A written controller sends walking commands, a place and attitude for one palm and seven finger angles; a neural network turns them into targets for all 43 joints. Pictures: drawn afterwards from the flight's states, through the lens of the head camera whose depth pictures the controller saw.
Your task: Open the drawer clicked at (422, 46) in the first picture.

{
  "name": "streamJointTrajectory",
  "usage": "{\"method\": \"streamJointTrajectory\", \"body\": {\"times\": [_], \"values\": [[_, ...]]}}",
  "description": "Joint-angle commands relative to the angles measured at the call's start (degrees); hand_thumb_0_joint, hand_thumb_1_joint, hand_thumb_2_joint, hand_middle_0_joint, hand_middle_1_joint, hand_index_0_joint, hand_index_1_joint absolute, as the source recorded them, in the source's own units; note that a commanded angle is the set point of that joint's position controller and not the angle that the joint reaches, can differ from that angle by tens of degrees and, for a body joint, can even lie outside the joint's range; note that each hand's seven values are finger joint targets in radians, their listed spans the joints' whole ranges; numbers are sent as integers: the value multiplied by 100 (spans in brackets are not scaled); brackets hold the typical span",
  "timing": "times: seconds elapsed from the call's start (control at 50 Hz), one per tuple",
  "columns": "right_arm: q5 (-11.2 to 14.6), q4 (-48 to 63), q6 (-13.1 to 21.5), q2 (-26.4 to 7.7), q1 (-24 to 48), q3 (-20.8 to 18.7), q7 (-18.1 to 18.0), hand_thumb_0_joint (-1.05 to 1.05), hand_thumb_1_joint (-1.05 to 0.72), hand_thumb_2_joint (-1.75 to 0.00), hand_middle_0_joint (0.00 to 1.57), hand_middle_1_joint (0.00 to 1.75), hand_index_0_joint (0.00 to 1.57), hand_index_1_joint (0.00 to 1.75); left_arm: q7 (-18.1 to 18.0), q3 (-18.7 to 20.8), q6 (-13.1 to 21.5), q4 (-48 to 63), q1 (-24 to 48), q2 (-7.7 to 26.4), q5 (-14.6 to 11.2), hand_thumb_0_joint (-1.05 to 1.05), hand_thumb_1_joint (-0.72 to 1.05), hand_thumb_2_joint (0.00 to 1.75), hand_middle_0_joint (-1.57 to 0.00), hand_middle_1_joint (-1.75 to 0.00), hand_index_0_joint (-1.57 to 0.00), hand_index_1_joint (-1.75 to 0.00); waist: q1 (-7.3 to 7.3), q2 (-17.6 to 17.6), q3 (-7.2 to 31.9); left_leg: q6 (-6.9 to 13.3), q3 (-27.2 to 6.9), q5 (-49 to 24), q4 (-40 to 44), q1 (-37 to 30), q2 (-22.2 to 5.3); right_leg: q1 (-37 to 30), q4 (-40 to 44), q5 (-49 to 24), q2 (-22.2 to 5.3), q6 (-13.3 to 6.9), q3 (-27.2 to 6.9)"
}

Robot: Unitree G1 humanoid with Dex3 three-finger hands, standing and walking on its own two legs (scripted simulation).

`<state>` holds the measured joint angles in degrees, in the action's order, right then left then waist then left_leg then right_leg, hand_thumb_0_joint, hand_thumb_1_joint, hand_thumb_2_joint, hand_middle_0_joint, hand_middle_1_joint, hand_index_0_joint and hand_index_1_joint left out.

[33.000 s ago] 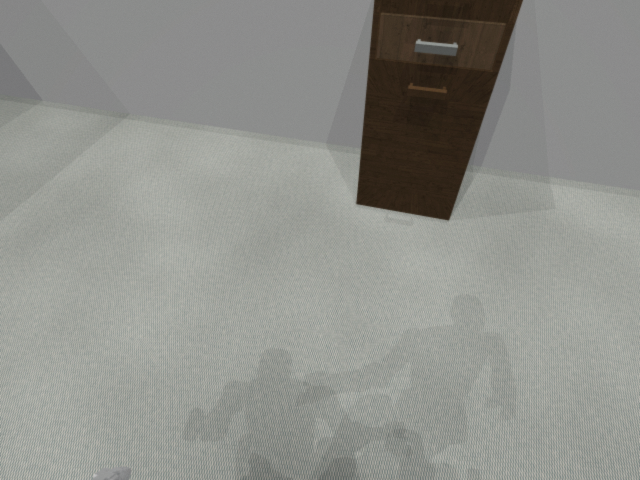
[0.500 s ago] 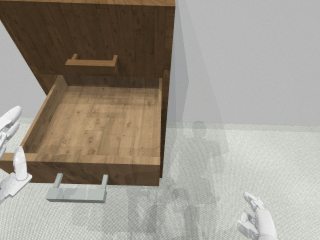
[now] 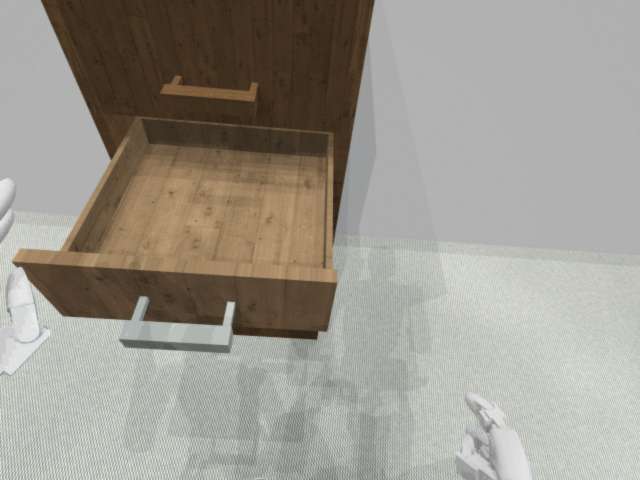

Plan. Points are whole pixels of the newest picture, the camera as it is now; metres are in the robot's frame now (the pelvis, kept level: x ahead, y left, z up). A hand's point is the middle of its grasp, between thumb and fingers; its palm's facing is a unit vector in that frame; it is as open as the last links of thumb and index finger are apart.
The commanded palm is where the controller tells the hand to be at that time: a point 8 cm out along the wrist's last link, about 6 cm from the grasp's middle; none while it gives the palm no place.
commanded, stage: step back with the hand held close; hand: left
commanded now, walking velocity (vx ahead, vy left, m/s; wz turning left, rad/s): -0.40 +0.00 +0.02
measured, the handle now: (182, 321) +0.30 +0.20 +0.00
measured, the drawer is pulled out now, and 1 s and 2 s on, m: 0.30 0.30 0.30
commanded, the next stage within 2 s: stop stepping back and stand still in 0.28 s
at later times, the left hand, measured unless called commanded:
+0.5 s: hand out of the picture +0.08 +0.19 +0.15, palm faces +0.28 -0.83 -0.48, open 7.4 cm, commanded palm +0.01 +0.24 +0.19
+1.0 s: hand out of the picture -0.01 +0.20 +0.17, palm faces +0.38 -0.81 -0.45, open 7.4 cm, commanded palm -0.08 +0.24 +0.19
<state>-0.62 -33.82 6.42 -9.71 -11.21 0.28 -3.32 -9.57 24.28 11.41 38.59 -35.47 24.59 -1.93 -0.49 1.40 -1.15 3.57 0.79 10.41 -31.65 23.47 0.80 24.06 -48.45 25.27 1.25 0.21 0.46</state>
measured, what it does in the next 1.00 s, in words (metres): walks backwards: right foot, then left foot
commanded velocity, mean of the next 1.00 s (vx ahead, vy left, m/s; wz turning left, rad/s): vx -0.01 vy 0.01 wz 0.03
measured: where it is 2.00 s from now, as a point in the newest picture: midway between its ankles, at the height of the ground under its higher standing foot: outside the picture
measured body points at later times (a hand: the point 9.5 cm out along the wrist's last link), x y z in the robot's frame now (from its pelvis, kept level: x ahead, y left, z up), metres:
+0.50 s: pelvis -0.12 -0.04 +0.00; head -0.08 -0.02 +0.45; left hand +0.06 +0.23 +0.18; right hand +0.05 -0.30 -0.07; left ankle -0.12 +0.06 -0.74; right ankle -0.15 -0.15 -0.73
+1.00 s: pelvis -0.20 -0.04 +0.00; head -0.20 -0.03 +0.45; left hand -0.04 +0.24 +0.19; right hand -0.05 -0.28 -0.08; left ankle -0.20 +0.07 -0.73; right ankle -0.18 -0.13 -0.71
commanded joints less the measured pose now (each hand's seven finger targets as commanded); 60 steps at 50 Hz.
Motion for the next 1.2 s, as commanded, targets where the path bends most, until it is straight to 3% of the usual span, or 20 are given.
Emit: {"method": "streamJointTrajectory", "body": {"times": [0.0,0.14,0.2,0.24,0.28,0.34,0.4,0.48,0.52,0.6,0.66,0.7,0.8,0.88,0.9,1.0,1.08,1.14,1.16,1.18], "values": [[-16,733,444,-921,447,-315,23,0,-90,-90,20,30,20,30,19,292,378,1249,-57,550,-33,0,90,90,-20,-30,-20,-30,56,-1110,1046,347,-1246,-2388,1117,-1318,-1630,-195,167,202,-111,63,57],[44,820,452,-993,760,-222,95,0,-90,-90,20,30,20,30,222,644,410,1430,-171,900,-266,0,90,90,-20,-30,-20,-30,185,-1437,1299,147,-1038,-802,1410,-1155,-1341,-1123,2018,-261,60,-54,312],[111,906,314,-942,868,-205,92,0,-90,-90,20,30,20,30,355,871,583,1499,-324,1132,-365,0,90,90,-20,-30,-20,-30,175,-894,1247,-187,-483,-44,701,-1037,-830,-1353,3345,-1538,-356,-228,244],[334,881,213,-903,634,-366,29,0,-90,-90,20,30,20,30,356,696,564,1137,-369,987,-391,0,90,90,-20,-30,-20,-30,45,1220,1206,-510,139,816,-1794,-1143,127,-337,3507,-2656,-1829,-827,-699],[287,935,99,-648,1085,-293,-47,0,-90,-90,20,30,20,30,255,808,431,684,-355,917,-260,0,90,90,-20,-30,-20,-30,108,1134,845,-435,-136,2088,-3424,466,192,-758,2846,-5227,-2221,-1143,-808],[160,941,-108,-437,1180,-8,-218,0,-90,-90,20,30,20,30,129,592,324,429,-271,728,-21,0,90,90,-20,-30,-20,-30,-79,699,514,-437,52,2022,-1934,785,-5,-1714,2187,-6785,-1685,-710,-68],[179,975,-150,-714,745,-139,-229,0,-90,-90,20,30,20,30,34,444,237,678,-562,591,-1,0,90,90,-20,-30,-20,-30,-180,345,906,-354,181,97,685,-534,-52,-1837,1771,-5406,-1359,-395,-30],[255,1168,192,-997,471,-458,-64,0,-90,-90,20,30,20,30,-87,566,282,1618,-663,940,-49,0,90,90,-20,-30,-20,-30,65,-1208,1379,194,-1043,-4033,532,-2493,-1539,-319,1301,-490,-405,-18,178],[124,1134,267,-850,517,-282,-22,0,-90,-90,20,30,20,30,-75,726,252,1987,-581,1078,-33,0,90,90,-20,-30,-20,-30,5,-1769,1064,170,-1306,-2692,1042,-1536,-1429,-646,928,184,-341,19,229],[264,978,259,-947,545,-260,7,0,-90,-90,20,30,20,30,-90,687,185,1352,-621,839,-133,0,90,90,-20,-30,-20,-30,-22,-576,763,57,-787,648,948,-117,-927,-1991,2411,-898,-435,36,221],[237,850,20,-1011,378,-442,-51,0,-90,-90,20,30,20,30,-23,533,121,529,-394,699,-137,0,90,90,-20,-30,-20,-30,-153,899,30,-334,19,1725,-1879,-343,149,367,4134,2190,-1788,-802,-1844],[179,694,-44,-967,459,-368,-16,0,-90,-90,20,30,20,30,44,281,74,307,274,578,-115,0,90,90,-20,-30,-20,-30,-264,1016,-135,-279,-225,1305,-3004,-8,-81,629,4046,1406,-2092,-964,-1766],[62,714,159,-858,515,-189,-147,0,-90,-90,20,30,20,30,-68,40,117,530,411,507,109,0,90,90,-20,-30,-20,-30,-152,66,85,-28,278,1341,615,-1109,-143,7,3252,1162,-1292,-535,-552],[73,805,301,-915,334,-252,-51,0,-90,-90,20,30,20,30,-119,452,222,1575,307,1053,116,0,90,90,-20,-30,-20,-30,-54,-1896,674,594,-1729,1997,1924,-960,-1597,-160,-252,411,-84,25,382],[90,838,358,-751,335,-217,-34,0,-90,-90,20,30,20,30,-130,374,182,1443,178,814,118,0,90,90,-20,-30,-20,-30,-98,-1724,170,716,-2058,1840,2046,-636,-1681,115,-518,240,-149,-23,203],[156,690,322,-967,507,-187,-13,0,-90,-90,20,30,20,30,-49,377,165,778,133,726,20,0,90,90,-20,-30,-20,-30,-8,-686,142,176,-637,136,714,-118,-1045,-1615,2438,-973,-232,-52,310],[230,663,155,-902,309,-345,11,0,-90,-90,20,30,20,30,-3,372,144,322,24,618,-116,0,90,90,-20,-30,-20,-30,-123,708,235,-209,12,1240,-976,-93,-118,-1063,3698,271,-1577,-708,-2024],[172,663,97,-814,371,-234,52,0,-90,-90,20,30,20,30,-16,301,170,442,3,565,-74,0,90,90,-20,-30,-20,-30,-144,557,355,-178,-92,1033,-404,-430,-254,-1182,3298,-950,-1547,-760,-1190],[10,-901,228,-1153,-29,-504,544,0,-90,-90,20,30,20,30,663,-1685,-732,-4108,887,-545,625,0,90,90,-20,-30,-20,-30,-421,79,217,-231,-296,299,-786,-407,-579,-379,1801,-2534,-1680,-716,-267],[-4,-800,-1,-771,-527,-453,499,0,-90,-90,20,30,20,30,787,-1737,-1101,-4268,657,-916,520,0,90,90,-20,-30,-20,-30,-371,-219,578,-150,-632,-992,-209,-1111,-567,-156,1237,-2393,-964,-463,-25]]}}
